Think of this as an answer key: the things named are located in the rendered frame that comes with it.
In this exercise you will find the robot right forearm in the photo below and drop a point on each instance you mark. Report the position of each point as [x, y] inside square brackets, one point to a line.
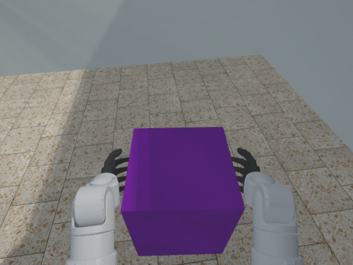
[274, 221]

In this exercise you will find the right robot hand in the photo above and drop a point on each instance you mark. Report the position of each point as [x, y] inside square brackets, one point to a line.
[249, 166]

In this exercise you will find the left robot hand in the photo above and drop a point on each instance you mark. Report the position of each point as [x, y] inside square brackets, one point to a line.
[110, 166]

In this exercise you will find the robot left forearm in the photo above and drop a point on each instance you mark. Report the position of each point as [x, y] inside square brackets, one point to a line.
[93, 222]

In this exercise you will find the carton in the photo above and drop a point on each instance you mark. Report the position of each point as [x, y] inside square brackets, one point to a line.
[181, 194]

